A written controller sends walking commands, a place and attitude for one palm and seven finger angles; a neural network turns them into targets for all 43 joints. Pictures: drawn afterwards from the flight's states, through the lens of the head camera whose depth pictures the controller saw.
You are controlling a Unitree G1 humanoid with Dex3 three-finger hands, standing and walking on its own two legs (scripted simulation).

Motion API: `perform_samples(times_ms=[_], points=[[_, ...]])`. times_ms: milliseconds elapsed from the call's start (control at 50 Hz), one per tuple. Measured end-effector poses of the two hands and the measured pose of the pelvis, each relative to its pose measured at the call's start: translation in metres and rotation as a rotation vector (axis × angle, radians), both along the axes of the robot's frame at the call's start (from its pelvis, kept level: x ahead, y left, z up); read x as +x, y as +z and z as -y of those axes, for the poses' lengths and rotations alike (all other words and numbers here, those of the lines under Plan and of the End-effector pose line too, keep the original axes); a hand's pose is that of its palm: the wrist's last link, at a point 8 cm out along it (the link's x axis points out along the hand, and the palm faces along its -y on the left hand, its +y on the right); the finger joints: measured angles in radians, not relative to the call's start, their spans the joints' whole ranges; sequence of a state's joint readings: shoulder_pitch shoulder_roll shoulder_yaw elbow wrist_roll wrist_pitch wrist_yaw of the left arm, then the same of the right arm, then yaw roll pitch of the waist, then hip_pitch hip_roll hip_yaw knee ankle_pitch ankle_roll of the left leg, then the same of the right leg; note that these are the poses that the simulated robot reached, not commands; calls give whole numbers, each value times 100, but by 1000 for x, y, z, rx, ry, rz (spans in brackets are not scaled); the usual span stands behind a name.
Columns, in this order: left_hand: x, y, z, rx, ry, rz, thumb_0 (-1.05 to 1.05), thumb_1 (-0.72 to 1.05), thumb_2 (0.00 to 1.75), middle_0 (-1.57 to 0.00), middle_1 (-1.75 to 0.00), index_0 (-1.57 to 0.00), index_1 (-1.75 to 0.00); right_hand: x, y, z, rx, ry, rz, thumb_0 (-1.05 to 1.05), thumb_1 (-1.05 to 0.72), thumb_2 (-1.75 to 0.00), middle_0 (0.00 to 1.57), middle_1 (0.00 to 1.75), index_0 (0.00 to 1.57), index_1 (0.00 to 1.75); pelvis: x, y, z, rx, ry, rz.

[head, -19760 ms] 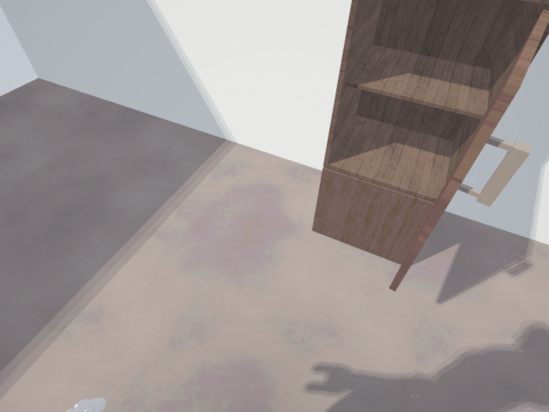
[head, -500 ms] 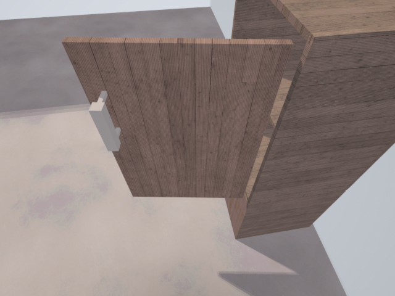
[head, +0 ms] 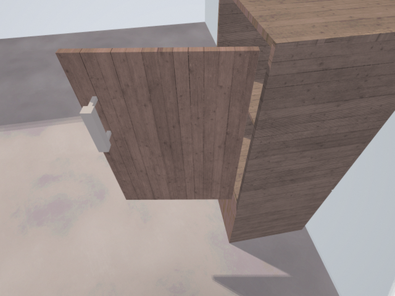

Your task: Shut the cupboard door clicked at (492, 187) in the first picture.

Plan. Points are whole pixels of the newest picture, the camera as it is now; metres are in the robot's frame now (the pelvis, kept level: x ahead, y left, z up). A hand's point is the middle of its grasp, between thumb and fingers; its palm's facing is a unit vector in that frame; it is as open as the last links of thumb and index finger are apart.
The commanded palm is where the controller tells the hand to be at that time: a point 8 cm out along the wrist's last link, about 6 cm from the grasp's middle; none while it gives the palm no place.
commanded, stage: come to a stop and stand still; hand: left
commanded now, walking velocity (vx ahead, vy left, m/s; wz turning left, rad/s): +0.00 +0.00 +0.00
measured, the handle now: (99, 124) +0.47 +0.27 +0.08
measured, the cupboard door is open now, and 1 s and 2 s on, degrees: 80 80 80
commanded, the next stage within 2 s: look again from close up in 0.10 s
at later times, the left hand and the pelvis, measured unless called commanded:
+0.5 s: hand out of the picture +0.00 +0.20 -0.18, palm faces +0.03 -0.98 -0.19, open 7.3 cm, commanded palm none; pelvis +0.00 +0.04 -0.01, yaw +0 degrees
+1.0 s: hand (83, 252) +0.20 +0.24 -0.01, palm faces +0.19 -0.98 -0.04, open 7.1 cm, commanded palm +0.10 +0.29 -0.05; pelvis -0.01 +0.06 -0.03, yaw +1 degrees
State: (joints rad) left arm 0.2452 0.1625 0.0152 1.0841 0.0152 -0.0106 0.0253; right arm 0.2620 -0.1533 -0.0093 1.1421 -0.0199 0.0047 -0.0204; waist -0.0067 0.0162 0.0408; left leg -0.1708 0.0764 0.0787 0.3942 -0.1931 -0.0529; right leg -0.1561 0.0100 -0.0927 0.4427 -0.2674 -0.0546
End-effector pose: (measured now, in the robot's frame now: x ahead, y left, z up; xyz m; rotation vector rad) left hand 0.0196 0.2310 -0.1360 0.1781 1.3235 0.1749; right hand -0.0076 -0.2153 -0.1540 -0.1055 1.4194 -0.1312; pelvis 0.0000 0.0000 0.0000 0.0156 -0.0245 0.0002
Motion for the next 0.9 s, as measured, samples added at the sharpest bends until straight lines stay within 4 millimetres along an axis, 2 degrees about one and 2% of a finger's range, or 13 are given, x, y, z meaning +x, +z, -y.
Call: perform_samples(times_ms=[180,240,300,400,580,680,800,820,840,900], points=[[-39,-4,16,-40,39,-98,0,91,90,-20,-29,-20,-30,-29,2,-9,20,-6,-82,0,-91,-90,20,30,20,30,1,1,2,-5,7,-5],[-49,-6,20,-42,39,-115,0,91,90,-20,-29,-20,-30,-29,1,-12,24,-6,-86,0,-91,-90,20,30,20,30,-1,0,0,-15,2,-17],[-54,-7,18,-50,23,-122,0,91,90,-20,-29,-20,-30,-19,-1,-15,18,-15,-39,0,-91,-90,20,30,20,30,-3,-3,-9,-28,-7,-24],[-43,-16,2,-60,17,-90,0,91,90,-20,-29,-20,-30,-2,-1,-25,-18,-2,40,1,-93,-90,20,30,20,30,-3,-8,-24,-33,0,-10],[-15,-12,-39,-31,-2,-13,1,92,90,-20,-29,-20,-30,5,7,-41,-41,33,68,2,-94,-90,20,30,20,30,-4,-4,-46,-22,-5,-5],[-11,-11,-53,-23,-14,-22,1,92,90,-19,-29,-20,-30,7,9,-49,-41,38,58,1,-93,-90,20,30,20,30,-2,-3,-55,-19,-8,-14],[-11,-12,-61,-22,-21,-52,0,91,90,-19,-29,-20,-30,9,10,-56,-44,37,41,1,-92,-90,20,30,20,30,2,-3,-64,-23,-13,-22],[-1,-8,-66,-25,36,-1,1,91,90,-20,-29,-20,-30,13,12,-54,-61,39,72,1,-92,-90,20,30,20,30,1,-4,-64,-27,-8,-21],[18,4,-71,-8,53,119,1,91,90,-20,-30,-20,-30,19,16,-52,-86,35,139,1,-92,-90,21,30,20,30,0,-6,-64,-25,-6,-25],[84,63,-73,26,45,559,2,91,90,-21,-31,-21,-31,47,28,-43,-115,39,373,2,-92,-90,21,30,20,30,1,-11,-64,-11,14,-40]])
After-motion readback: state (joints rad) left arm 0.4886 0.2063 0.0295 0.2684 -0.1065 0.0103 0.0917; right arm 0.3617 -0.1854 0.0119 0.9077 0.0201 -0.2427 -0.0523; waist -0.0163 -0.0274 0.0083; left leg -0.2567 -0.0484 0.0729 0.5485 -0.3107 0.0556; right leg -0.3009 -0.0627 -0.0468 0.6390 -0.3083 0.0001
